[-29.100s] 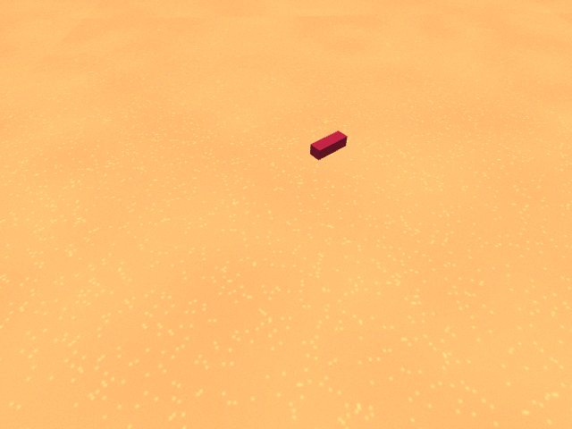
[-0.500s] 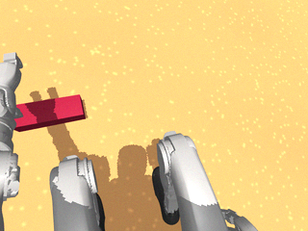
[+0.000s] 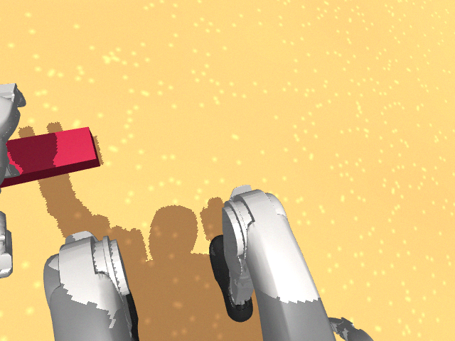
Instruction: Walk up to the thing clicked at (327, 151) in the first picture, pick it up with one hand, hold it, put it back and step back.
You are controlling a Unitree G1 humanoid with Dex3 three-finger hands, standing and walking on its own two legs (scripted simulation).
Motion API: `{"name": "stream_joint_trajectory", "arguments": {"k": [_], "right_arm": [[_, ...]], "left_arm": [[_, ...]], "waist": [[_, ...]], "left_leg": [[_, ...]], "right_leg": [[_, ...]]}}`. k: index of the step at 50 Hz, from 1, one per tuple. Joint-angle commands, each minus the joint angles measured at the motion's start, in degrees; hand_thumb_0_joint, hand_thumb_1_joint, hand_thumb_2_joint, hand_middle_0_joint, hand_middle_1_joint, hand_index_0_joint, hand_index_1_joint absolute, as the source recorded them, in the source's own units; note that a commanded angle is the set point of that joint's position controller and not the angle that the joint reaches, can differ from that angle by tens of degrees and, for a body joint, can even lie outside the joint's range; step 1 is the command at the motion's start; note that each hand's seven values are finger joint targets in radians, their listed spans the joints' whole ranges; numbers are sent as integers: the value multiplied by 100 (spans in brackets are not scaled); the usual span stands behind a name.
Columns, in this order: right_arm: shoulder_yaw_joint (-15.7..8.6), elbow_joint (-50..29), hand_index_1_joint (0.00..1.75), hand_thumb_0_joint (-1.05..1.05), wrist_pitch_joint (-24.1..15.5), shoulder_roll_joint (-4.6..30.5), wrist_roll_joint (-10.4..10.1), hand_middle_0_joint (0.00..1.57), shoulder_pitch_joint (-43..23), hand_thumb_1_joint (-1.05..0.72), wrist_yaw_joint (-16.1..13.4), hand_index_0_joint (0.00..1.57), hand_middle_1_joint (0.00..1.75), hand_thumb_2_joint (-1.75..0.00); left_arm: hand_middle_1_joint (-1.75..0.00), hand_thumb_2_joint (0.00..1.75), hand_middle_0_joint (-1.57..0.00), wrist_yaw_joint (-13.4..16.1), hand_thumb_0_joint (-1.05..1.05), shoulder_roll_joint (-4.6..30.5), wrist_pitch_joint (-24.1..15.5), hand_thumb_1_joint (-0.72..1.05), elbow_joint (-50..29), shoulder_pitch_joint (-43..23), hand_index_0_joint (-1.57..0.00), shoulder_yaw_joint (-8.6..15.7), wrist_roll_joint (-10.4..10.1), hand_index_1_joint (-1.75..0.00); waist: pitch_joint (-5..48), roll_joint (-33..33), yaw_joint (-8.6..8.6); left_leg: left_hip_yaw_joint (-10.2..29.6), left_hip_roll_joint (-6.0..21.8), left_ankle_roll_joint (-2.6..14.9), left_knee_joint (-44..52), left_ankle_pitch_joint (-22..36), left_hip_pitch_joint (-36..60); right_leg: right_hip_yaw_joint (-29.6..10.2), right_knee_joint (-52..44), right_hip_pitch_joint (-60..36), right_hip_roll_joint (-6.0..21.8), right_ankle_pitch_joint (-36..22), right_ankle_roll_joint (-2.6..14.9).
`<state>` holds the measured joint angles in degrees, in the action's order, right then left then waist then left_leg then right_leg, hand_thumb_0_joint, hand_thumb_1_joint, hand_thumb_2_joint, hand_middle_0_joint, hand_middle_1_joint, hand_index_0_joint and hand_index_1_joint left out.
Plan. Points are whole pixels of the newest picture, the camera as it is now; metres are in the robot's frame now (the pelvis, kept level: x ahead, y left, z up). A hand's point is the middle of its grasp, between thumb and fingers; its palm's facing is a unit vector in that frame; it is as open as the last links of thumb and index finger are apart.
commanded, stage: home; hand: left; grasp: from above
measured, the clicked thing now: (39, 158) +0.51 +0.24 -0.30
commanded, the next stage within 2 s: none
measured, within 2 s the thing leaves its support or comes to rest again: neither
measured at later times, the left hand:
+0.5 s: hand out of the picture +0.39 +0.26 +0.01, palm faces -0.30 -0.62 -0.72, open 8.2 cm
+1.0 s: hand out of the picture +0.28 +0.20 +0.22, palm faces +0.11 -0.96 -0.26, open 7.4 cm
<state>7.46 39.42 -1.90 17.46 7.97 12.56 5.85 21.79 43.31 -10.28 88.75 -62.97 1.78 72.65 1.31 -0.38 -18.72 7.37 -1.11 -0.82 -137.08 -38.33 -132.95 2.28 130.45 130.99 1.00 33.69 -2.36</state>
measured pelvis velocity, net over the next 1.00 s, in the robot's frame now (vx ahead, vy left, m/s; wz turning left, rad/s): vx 0.05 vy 0.00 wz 0.10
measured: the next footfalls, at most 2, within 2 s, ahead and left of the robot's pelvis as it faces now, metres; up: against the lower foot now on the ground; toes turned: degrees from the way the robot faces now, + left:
none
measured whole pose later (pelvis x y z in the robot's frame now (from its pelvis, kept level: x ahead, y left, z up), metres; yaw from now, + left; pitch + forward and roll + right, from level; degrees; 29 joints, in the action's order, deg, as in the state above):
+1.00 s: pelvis +0.05 +0.00 +0.30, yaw +6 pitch +22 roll -3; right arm 3.4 31.3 -6.2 11.3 -2.6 10.0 -6.4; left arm 5.4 14.4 21.5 7.5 8.9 2.0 -1.0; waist 10.6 1.6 -3.8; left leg 4.4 1.5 -1.2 -79.7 -33.6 -68.0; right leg 3.1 75.7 67.0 1.3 30.4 -1.0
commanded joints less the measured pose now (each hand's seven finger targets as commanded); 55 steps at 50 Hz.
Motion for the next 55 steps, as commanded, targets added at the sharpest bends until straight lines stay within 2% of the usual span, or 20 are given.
{"name": "stream_joint_trajectory", "arguments": {"k": [1,3,4,5,8,10,15,18,19,21,23,25,28,30,33,35,37,46,50,55], "right_arm": [[-597,-73,30,0,-180,1408,46,20,1202,-88,10,20,30,-89],[-750,-83,30,0,-203,1412,-24,20,1310,-88,59,20,30,-89],[-807,-78,30,0,-178,1421,-84,20,1321,-89,73,20,30,-90],[-885,-83,30,0,-156,1410,-136,20,1393,-89,90,20,30,-90],[-1096,-40,30,0,-73,1348,-293,20,1514,-89,125,20,30,-90],[-1172,-72,30,0,3,1309,-415,20,1477,-89,112,20,30,-90],[-1263,-422,30,0,212,1218,-651,20,1091,-90,37,20,30,-90],[-1271,-728,30,0,260,1082,-712,20,756,-90,-21,20,30,-90],[-1277,-812,30,0,256,1004,-755,20,648,-90,-51,20,30,-90],[-1303,-896,30,0,226,972,-813,20,462,-90,-127,20,30,-90],[-1288,-988,30,0,184,899,-845,20,268,-90,-196,20,30,-90],[-1288,-1042,30,0,126,841,-887,20,171,-90,-272,20,30,-90],[-1263,-1119,30,0,-10,794,-925,20,-80,-90,-408,20,30,-90],[-1235,-1150,30,0,-109,769,-951,20,-186,-90,-496,20,30,-90],[-1180,-1293,30,0,-215,677,-996,20,-370,-90,-640,20,30,-90],[-1136,-1336,30,0,-288,633,-1009,20,-485,-90,-754,20,30,-90],[-1080,-1444,30,0,-367,549,-1028,20,-542,-90,-828,20,30,-90],[-812,-1541,30,0,-699,242,-1057,20,-313,-90,-1276,20,30,-90],[-758,-1545,30,0,-850,181,-1032,20,-109,-90,-1487,20,30,-90],[-738,-1711,30,0,-980,158,-983,20,84,-90,-1608,20,30,-90]], "left_arm": [[-67,90,-24,357,0,1486,109,-26,-1715,-2138,-22,379,-248,-69],[-65,92,-24,255,0,1348,245,-16,-2137,-1762,-22,448,-571,-67],[-62,91,-24,193,0,1418,303,-9,-2444,-1643,-22,512,-729,-65],[-64,96,-25,115,0,1352,394,-1,-2580,-1420,-23,565,-878,-66],[-59,97,-24,-234,0,935,631,17,-3048,-975,-23,546,-1528,-61],[-54,95,-24,-507,0,650,774,27,-3549,-461,-22,532,-1995,-56],[-40,92,-21,-1339,0,55,1058,63,-4544,1051,-21,482,-2968,-40],[-34,94,-21,-1720,0,-278,1205,84,-5230,1938,-21,431,-3563,-34],[-31,92,-20,-1804,0,-479,1209,90,-5842,1941,-20,297,-3793,-31],[-30,90,-20,-1848,0,-506,1282,90,-6186,2304,-20,451,-4108,-30],[-30,90,-20,-1853,0,-765,1343,90,-6554,2622,-20,301,-4331,-30],[-30,90,-20,-1808,0,-882,1435,90,-6842,2922,-20,345,-4581,-30],[-30,90,-20,-1759,0,-1188,1622,90,-7136,3394,-20,248,-4995,-30],[-30,90,-20,-1703,0,-1196,1729,90,-7561,3663,-20,354,-5314,-30],[-30,90,-20,-1673,0,-1473,1969,90,-8011,4218,-20,201,-5783,-30],[-30,90,-20,-1628,0,-1448,2128,90,-8218,4596,-20,344,-6151,-30],[-30,90,-20,-1618,0,-1640,2256,90,-8397,5024,-20,250,-6474,-30],[-30,90,-20,-1550,0,-2080,2868,90,-9211,6409,-20,450,-7314,-30],[-30,90,-20,-1578,0,-2319,3060,90,-9443,7259,-20,457,-7488,-30],[-30,90,-20,-1654,0,-2441,3254,90,-9959,8009,-20,461,-7629,-30]], "waist": [[4876,2547,142],[5187,2607,289],[5450,2665,452],[5585,2656,477],[5555,2264,576],[5608,2200,744],[4581,1250,857],[4386,901,1032],[4455,975,1056],[4335,941,1116],[4167,926,1119],[4144,981,1234],[3844,985,1225],[3872,1011,1285],[3732,865,1247],[3588,780,1317],[3396,568,1272],[2904,473,1377],[2705,488,1403],[2242,509,1529]], "left_leg": [[-624,-67,132,1656,938,3358],[-643,-55,117,1772,1117,3610],[-673,-52,131,1860,1171,3655],[-679,-55,126,1944,1285,3838],[-675,-54,178,2161,1300,3810],[-593,-43,162,2387,1521,4097],[-361,-38,208,2977,1220,3880],[-395,10,236,3346,1046,4023],[-356,22,222,3540,952,4229],[-275,51,206,3799,813,4514],[-269,72,197,4035,721,4742],[-276,96,177,4327,698,5131],[-276,116,153,4750,463,5505],[-254,107,154,4968,409,5750],[-276,92,168,5352,339,6069],[-237,100,173,5632,205,6345],[-272,92,202,5869,161,6460],[-322,127,184,6994,945,7771],[-370,119,141,7412,1821,8445],[-393,123,107,8044,2286,9113]], "right_leg": [[615,-1083,-2458,-186,-813,494],[620,-1155,-2626,-156,-962,502],[589,-1203,-2792,-163,-1011,504],[577,-1279,-2897,-148,-1115,500],[510,-1574,-3184,-159,-1152,478],[480,-1735,-3272,-138,-1276,479],[411,-2387,-3492,-129,-1032,499],[308,-2798,-3939,-132,-875,472],[290,-2932,-4003,-112,-804,463],[267,-3145,-4112,-84,-712,454],[227,-3367,-4209,-89,-665,452],[177,-3609,-4413,-78,-648,441],[146,-3988,-4644,-71,-478,420],[111,-4212,-4962,-51,-449,403],[60,-4694,-5451,-57,-374,373],[34,-4992,-5710,-69,-272,343],[-8,-5342,-6106,-80,-214,326],[-73,-6624,-7669,-106,-837,309],[-4,-7048,-8338,-137,-1541,307],[106,-7632,-9003,-163,-1915,283]]}}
